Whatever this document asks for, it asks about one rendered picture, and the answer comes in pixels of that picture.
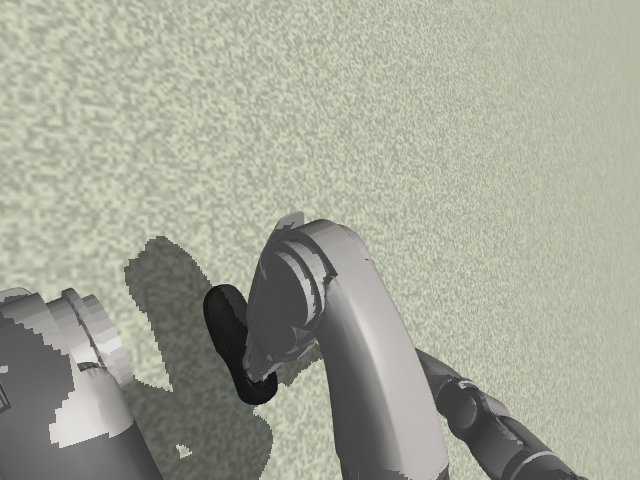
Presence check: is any right robot foot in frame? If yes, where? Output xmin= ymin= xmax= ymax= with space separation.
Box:
xmin=203 ymin=284 xmax=278 ymax=405

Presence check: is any right robot hand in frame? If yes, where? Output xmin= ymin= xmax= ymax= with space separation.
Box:
xmin=415 ymin=348 xmax=463 ymax=405

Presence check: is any right robot arm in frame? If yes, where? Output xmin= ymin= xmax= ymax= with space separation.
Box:
xmin=436 ymin=378 xmax=589 ymax=480

